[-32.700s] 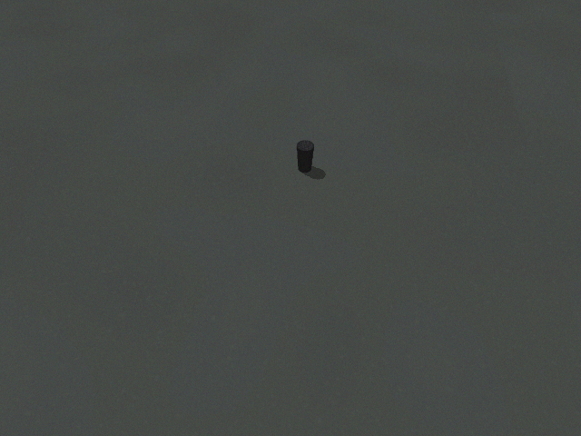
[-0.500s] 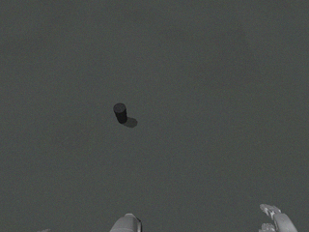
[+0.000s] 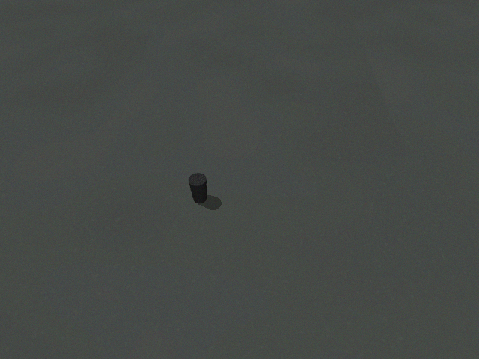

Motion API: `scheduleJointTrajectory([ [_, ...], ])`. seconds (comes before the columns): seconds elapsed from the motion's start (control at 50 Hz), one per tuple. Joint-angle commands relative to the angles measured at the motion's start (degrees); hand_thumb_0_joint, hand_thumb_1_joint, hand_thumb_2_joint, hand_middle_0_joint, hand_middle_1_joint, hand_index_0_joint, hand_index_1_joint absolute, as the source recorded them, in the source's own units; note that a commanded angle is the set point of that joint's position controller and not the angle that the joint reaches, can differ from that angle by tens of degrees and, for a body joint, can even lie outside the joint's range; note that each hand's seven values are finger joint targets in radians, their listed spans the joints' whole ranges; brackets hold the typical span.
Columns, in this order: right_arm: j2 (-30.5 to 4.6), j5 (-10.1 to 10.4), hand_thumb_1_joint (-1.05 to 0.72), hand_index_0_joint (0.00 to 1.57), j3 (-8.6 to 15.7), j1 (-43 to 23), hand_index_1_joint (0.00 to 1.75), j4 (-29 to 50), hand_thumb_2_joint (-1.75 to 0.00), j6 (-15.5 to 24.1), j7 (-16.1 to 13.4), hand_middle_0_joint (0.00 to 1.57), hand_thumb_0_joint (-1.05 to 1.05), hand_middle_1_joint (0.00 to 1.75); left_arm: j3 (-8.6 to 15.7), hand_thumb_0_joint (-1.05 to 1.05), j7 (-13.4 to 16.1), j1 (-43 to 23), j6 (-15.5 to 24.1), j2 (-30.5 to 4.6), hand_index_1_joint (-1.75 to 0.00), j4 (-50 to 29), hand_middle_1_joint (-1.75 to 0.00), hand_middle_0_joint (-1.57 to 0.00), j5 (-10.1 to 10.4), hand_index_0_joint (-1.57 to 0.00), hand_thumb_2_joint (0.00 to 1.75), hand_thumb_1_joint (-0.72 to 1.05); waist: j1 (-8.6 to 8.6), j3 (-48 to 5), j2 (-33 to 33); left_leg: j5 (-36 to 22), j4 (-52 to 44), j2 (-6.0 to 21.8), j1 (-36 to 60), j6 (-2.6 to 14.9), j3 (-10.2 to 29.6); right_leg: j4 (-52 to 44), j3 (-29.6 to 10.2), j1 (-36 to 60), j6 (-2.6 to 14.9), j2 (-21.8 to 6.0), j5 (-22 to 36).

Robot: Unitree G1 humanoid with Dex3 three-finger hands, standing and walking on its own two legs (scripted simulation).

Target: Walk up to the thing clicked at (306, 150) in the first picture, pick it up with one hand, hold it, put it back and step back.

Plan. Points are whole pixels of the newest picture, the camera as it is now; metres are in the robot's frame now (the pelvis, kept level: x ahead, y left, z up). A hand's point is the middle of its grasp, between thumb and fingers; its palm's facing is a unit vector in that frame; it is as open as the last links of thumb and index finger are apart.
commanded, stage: step back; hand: left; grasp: from the side
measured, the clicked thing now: (198, 189) +1.02 +0.22 -0.69
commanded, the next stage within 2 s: stand in 0.70 s
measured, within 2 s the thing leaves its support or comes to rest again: neither
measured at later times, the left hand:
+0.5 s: hand out of the picture +0.11 +0.28 -0.15, palm faces +0.01 -0.94 -0.35, open 7.4 cm
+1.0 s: hand out of the picture +0.14 +0.25 -0.14, palm faces -0.03 -0.94 -0.33, open 7.4 cm
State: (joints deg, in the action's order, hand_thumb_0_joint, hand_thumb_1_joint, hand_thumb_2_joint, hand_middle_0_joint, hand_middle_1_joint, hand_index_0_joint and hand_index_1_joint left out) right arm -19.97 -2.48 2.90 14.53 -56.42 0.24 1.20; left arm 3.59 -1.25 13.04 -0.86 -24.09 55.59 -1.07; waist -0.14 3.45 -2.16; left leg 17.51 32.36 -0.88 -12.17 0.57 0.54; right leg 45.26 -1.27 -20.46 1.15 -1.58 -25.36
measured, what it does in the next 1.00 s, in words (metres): stands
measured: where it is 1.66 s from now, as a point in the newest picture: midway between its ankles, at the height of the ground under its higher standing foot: outside the picture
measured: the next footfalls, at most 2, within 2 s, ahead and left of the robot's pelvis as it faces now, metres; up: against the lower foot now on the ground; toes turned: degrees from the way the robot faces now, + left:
none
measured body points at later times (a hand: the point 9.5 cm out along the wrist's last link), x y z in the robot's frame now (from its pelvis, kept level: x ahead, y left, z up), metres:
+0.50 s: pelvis +0.04 +0.01 +0.00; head +0.06 +0.02 +0.45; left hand +0.11 +0.33 -0.13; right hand +0.14 -0.29 -0.12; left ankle +0.05 +0.13 -0.73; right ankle +0.04 -0.12 -0.73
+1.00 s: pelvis +0.04 +0.01 +0.02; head +0.06 +0.01 +0.47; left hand +0.14 +0.30 -0.11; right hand +0.14 -0.29 -0.11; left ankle +0.05 +0.13 -0.73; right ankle +0.04 -0.12 -0.73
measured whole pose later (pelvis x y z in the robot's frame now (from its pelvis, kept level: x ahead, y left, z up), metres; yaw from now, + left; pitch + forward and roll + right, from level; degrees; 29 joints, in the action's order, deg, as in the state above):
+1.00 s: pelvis +0.04 +0.01 +0.02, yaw +0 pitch -3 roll +0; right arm -19.6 -0.1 1.0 2.9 -64.7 0.7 0.5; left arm -0.3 -0.3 3.2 0.9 -19.7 64.4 -0.4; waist 0.0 4.1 -0.2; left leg 10.1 19.4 0.9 -6.5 -0.7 -0.8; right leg 19.6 -0.4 -5.3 -0.9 -1.0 -11.5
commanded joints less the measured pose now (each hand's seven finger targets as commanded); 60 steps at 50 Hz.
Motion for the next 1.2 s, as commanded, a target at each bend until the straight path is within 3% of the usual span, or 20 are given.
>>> scheduleJointTrajectory([
  [0.0, -15.6, -0.1, -0.9, 0.2, 3.6, -7.3, 0.3, 5.6, -0.9, 1.1, -0.8, 0.2, 0.0, 0.3, 2.8, 0.0, 0.4, -1.2, 2.8, -8.1, -0.3, -2.8, -0.3, -0.2, -0.2, -0.2, 0.9, 0.9, 1.34, 0.9, 12.3, 17.8, -13.9, 11.2, -10.2, 7.06, 11.9, -13.1, 3.3, 9.5, -0.27, 2.0, 3.9],
  [0.04, -12.6, 0.7, -0.9, 0.2, 2.7, -6.2, 0.3, 5.6, -0.9, 0.4, -0.8, 0.2, 0.0, 0.3, 3.1, 0.0, 1.1, 0.1, 3.6, -8.8, -0.3, -1.5, -0.3, -0.2, -0.9, -0.2, 0.9, 0.9, 2.42, -1.0, 6.9, 12.5, -4.6, 7.5, -12.9, 4.26, 7.5, -22.5, 1.1, 18.4, 0.86, 2.6, 7.4],
  [0.06, -9.4, 1.2, -0.9, 0.2, 1.8, -6.7, 0.3, 6.2, -0.9, 0.5, -0.8, 0.2, 0.0, 0.3, 3.9, 0.0, 1.7, 2.2, 4.1, -11.6, -0.3, -1.1, -0.3, -0.2, -1.4, -0.2, 0.9, 0.9, 3.7, -2.0, -2.1, 11.8, 5.8, 2.6, -19.5, 1.34, 4.5, -26.5, -15.7, 20.3, 3.97, -6.5, -0.8],
  [0.08, -10.1, 1.0, -0.9, 0.2, 2.0, -6.7, 0.3, 5.9, -0.9, 0.3, -1.4, 0.2, 0.0, 0.3, 4.6, 0.0, 1.7, 1.6, 4.3, -16.2, -0.3, -1.3, -0.3, -0.2, -1.4, -0.2, 0.9, 0.9, 4.09, -0.2, -7.4, 15.7, 15.2, -1.2, -18.5, 0.35, 3.4, -32.9, -28.9, 12.5, 9.27, -16.8, -15.6],
  [0.1, -12.6, 0.7, -0.9, 0.2, 2.8, -4.7, 0.3, 4.8, -0.9, 0.3, -1.6, 0.2, 0.0, 0.3, 4.7, 0.0, 1.7, -2.1, 4.5, -16.7, -0.3, -3.0, -0.3, -0.2, -1.3, -0.2, 0.9, 0.9, 2.62, 2.6, -4.5, 15.4, 19.3, 1.0, -16.8, -0.16, 6.3, -33.1, -31.8, 7.5, 12.88, -20.6, -16.6],
  [0.14, -12.3, 1.2, -0.9, 0.2, 2.8, -3.9, 0.3, 3.9, -0.9, 0.8, -1.4, 0.2, 0.0, 0.3, 3.8, 0.0, 2.0, -3.0, 4.9, -13.2, -0.3, -3.3, -0.3, -0.2, -0.8, -0.2, 0.9, 0.9, 1.82, 2.9, -0.9, 11.1, 17.8, 2.2, -16.7, 0.24, 7.5, -30.3, -23.6, 8.6, 10.51, -16.4, -6.0],
  [0.18, -12.0, 1.0, -0.9, 0.2, 2.7, -3.3, 0.3, 3.0, -0.9, 1.0, -1.0, 0.2, 0.0, 0.3, 3.6, 0.0, 2.0, -4.2, 4.9, -13.1, -0.3, -3.1, -0.3, -0.2, -1.1, -0.2, 0.9, 0.9, 1.34, 1.1, -5.2, 9.7, 14.5, 3.0, -12.2, 0.12, 5.0, -29.3, -17.9, 5.8, 9.36, -14.5, -0.5],
  [0.22, -11.0, 0.9, -0.9, 0.2, 2.5, -1.9, 0.3, 2.1, -0.9, 1.4, -0.7, 0.2, 0.0, 0.3, 3.3, 0.0, 1.6, -5.7, 4.6, -12.5, -0.3, -3.5, -0.3, -0.2, -0.9, -0.2, 0.9, 0.9, 0.62, -1.3, -6.7, 8.2, 6.0, 2.2, -6.5, -0.2, 0.6, -26.0, -12.4, 5.1, 8.47, -12.5, 8.0],
  [0.26, -10.2, 0.6, -0.9, 0.2, 2.9, -0.8, 0.3, 0.9, -0.9, 1.7, -0.9, 0.2, 0.0, 0.3, 2.3, 0.0, 1.4, -6.9, 3.9, -11.0, -0.3, -3.9, -0.3, -0.2, -0.4, -0.2, 0.9, 0.9, -0.86, -3.1, -4.1, -0.2, -5.1, 0.2, 2.9, -0.03, -1.7, -19.6, -7.1, 1.8, 6.13, -9.5, 13.5],
  [0.28, -10.8, 0.2, -0.9, 0.2, 3.3, -1.7, 0.3, 0.8, -0.9, 1.9, -1.2, 0.2, 0.0, 0.3, 1.3, 0.0, 1.4, -6.7, 3.6, -9.1, -0.3, -3.8, -0.3, -0.2, -0.3, -0.2, 0.9, 0.9, -1.22, -3.6, -1.6, -5.0, -8.2, 1.8, 6.7, 0.57, 1.5, -16.2, -4.9, -0.8, 4.12, -7.7, 16.7],
  [0.3, -13.0, -0.2, -0.9, 0.2, 3.6, -2.0, 0.3, 1.1, -0.9, 2.2, -1.7, 0.2, 0.0, 0.3, 0.3, 0.0, 1.4, -6.2, 3.4, -6.6, -0.3, -4.1, -0.3, -0.2, 0.3, -0.2, 0.9, 0.9, -0.89, -4.6, 4.7, -5.4, -11.8, 9.2, 8.0, 2.24, 11.6, -10.4, -2.4, -3.5, 1.76, -4.2, 16.2],
  [0.32, -15.9, 0.1, -0.9, 0.2, 3.4, -6.2, 0.3, 2.3, -0.9, 2.4, -1.8, 0.2, 0.0, 0.3, 0.2, 0.0, 1.5, -6.0, 2.8, -5.8, -0.3, -3.4, -0.3, -0.2, 1.2, -0.2, 0.9, 0.9, 0.59, -3.8, 9.8, 2.6, -16.2, 16.9, 1.9, 6.77, 21.7, -7.7, 1.4, -2.5, -0.25, 0.8, 3.8],
  [0.34, -17.2, 0.6, -0.9, 0.2, 3.6, -8.5, 0.3, 2.7, -0.9, 2.3, -1.5, 0.2, 0.0, 0.3, 1.1, 0.0, 1.7, -5.5, 2.6, -8.7, -0.3, -1.9, -0.3, -0.2, 0.8, -0.2, 0.9, 0.9, 0.84, -2.7, 8.4, 5.1, -15.5, 18.4, -4.6, 10.24, 21.0, -6.2, 0.2, 4.2, -0.2, -0.3, -2.4],
  [0.36, -15.6, 0.5, -0.9, 0.2, 3.1, -10.0, 0.3, 2.4, -0.9, 2.2, -1.4, 0.2, 0.0, 0.3, 0.6, 0.0, 1.6, -5.1, 3.0, -8.1, -0.3, -1.6, -0.3, -0.2, 0.7, -0.2, 0.9, 0.9, 1.65, -2.8, 6.7, 0.1, -13.2, 16.2, -3.0, 8.97, 17.2, -10.4, 0.4, 5.2, 0.22, -0.1, -0.5],
  [0.42, -12.4, 1.4, -0.9, 0.2, 1.6, -11.1, 0.3, 1.5, -0.9, 2.2, -1.6, 0.2, 0.0, 0.3, 0.7, 0.0, 1.9, -3.8, 4.2, -8.7, -0.3, 0.7, -0.3, -0.2, 1.0, -0.2, 0.9, 0.9, 2.21, -5.8, 8.6, -20.0, -6.2, 8.9, -1.9, 2.47, 6.8, -18.0, -3.5, 12.9, 0.71, -2.8, 22.2],
  [0.5, -12.3, 1.7, -0.9, 0.2, 1.7, -10.8, 0.3, -0.3, -0.9, 1.8, -2.0, 0.2, 0.0, 0.3, 0.5, 0.0, 2.2, -6.9, 3.8, -9.5, -0.3, 0.8, -0.3, -0.2, 1.0, -0.2, 0.9, 0.9, 0.89, -7.4, 5.4, -24.5, -5.8, 7.6, 3.1, 1.56, 4.2, -17.4, -3.5, 12.7, 1.3, -4.5, 29.9],
  [0.66, -11.4, 1.5, -0.9, 0.2, 1.5, -14.3, 0.3, -2.3, -0.9, 1.3, -1.8, 0.2, 0.0, 0.3, -0.1, 0.0, 2.3, -9.9, 3.5, -9.1, -0.3, 2.5, -0.3, -0.2, 0.7, -0.2, 0.9, 0.9, 0.57, -6.8, 1.9, -18.0, -9.1, 7.7, 3.5, 1.54, 3.0, -21.2, -4.3, 14.0, 0.68, -5.0, 28.3],
  [0.7, -12.0, 2.2, -0.9, 0.2, 1.0, -13.9, 0.3, -2.8, -0.9, 1.8, -1.5, 0.2, 0.0, 0.3, -1.0, 0.0, 2.2, -9.7, 3.2, -7.2, -0.3, 3.6, -0.3, -0.2, 1.0, -0.2, 0.9, 0.9, 0.37, -8.1, 2.0, -26.0, -11.0, 9.0, 7.7, 1.75, 5.2, -22.6, -3.4, 14.9, -0.22, -5.0, 31.0],
  [0.78, -11.6, 2.2, -0.9, 0.2, 0.4, -14.1, 0.3, -3.7, -0.9, 2.0, -1.4, 0.2, 0.0, 0.3, -1.1, 0.0, 2.1, -11.2, 3.1, -8.0, -0.3, 4.5, -0.3, -0.2, 0.8, -0.2, 0.9, 0.9, 0.02, -7.7, 2.3, -25.9, -12.9, 8.8, 8.4, 0.93, 4.4, -24.9, -3.3, 16.2, -0.59, -5.2, 30.0],
  [1.18, -11.7, 1.9, -0.9, 0.2, -0.4, -13.1, 0.3, -6.0, -0.9, 1.9, -1.2, 0.2, 0.0, 0.3, -1.2, 0.0, 1.5, -11.2, 3.0, -8.2, -0.3, 6.9, -0.3, -0.2, 0.5, -0.2, 0.9, 0.9, -0.01, -4.4, 3.1, -9.7, -18.2, 8.5, 5.3, -0.03, 4.7, -30.1, -4.2, 15.1, -0.22, -5.7, 18.4],
])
